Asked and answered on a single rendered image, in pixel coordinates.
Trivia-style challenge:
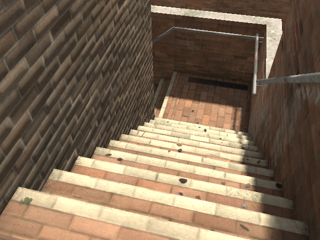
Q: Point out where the stairs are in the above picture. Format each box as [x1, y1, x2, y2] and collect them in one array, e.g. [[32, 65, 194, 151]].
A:
[[154, 77, 171, 118], [41, 117, 310, 240]]

